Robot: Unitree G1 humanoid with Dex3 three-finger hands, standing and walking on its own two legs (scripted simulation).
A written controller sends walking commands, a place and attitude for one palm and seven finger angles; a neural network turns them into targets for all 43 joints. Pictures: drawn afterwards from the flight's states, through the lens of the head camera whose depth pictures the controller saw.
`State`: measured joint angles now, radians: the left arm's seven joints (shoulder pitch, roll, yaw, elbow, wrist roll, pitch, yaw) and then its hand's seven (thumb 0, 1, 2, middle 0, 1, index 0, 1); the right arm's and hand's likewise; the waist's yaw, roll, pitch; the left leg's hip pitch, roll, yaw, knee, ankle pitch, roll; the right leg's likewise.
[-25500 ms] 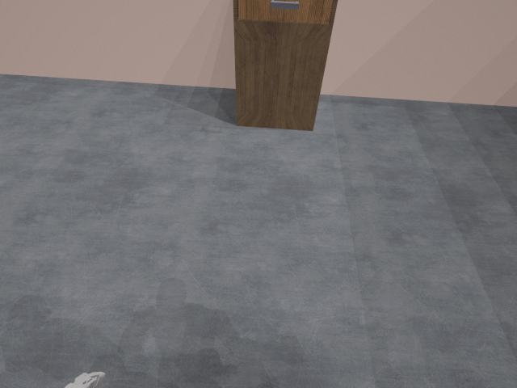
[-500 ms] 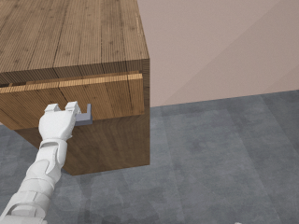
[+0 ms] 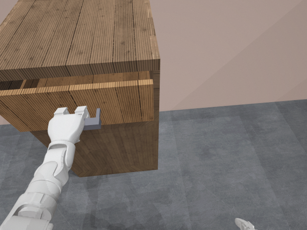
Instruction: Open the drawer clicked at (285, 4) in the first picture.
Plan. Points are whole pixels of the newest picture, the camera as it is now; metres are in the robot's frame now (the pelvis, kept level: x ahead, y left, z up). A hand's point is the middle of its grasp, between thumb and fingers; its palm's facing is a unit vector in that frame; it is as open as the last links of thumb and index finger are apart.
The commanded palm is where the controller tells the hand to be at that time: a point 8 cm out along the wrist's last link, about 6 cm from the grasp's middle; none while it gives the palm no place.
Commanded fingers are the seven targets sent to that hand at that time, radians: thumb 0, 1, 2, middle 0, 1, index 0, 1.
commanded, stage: pull the drawer open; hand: left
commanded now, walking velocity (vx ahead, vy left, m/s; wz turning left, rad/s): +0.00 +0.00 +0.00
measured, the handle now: (78, 118) +0.42 +0.25 +0.01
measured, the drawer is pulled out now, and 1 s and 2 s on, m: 0.05 0.21 0.30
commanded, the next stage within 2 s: open the thumb to release the handle in 1.50 s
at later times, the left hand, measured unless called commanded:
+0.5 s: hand (69, 169) +0.27 +0.24 -0.01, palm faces +0.02 -0.03 -1.00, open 5.6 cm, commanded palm +0.25 +0.25 +0.05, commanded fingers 0.00 0.90 0.90 -0.40 -1.35 -0.40 -1.35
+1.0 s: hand (66, 192) +0.21 +0.23 -0.01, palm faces -0.03 -0.09 -1.00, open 5.8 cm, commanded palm +0.17 +0.23 +0.05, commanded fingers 0.00 0.90 0.90 -0.40 -1.35 -0.40 -1.35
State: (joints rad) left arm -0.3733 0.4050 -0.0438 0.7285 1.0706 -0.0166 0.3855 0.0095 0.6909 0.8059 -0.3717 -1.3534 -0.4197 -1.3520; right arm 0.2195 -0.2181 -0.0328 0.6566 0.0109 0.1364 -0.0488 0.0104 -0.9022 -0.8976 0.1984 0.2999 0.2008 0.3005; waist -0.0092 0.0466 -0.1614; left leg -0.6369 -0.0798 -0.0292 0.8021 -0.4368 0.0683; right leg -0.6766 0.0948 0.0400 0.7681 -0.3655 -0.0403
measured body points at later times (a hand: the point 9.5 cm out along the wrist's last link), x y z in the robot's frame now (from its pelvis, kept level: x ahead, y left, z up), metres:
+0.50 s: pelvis +0.00 -0.01 +0.00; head +0.04 -0.02 +0.45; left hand +0.26 +0.24 +0.04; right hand +0.18 -0.25 -0.11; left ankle -0.04 +0.08 -0.70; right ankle +0.00 -0.10 -0.70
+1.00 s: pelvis +0.01 -0.02 +0.00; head +0.05 -0.04 +0.45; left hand +0.21 +0.23 +0.05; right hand +0.18 -0.27 -0.10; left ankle -0.04 +0.08 -0.70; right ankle +0.00 -0.10 -0.70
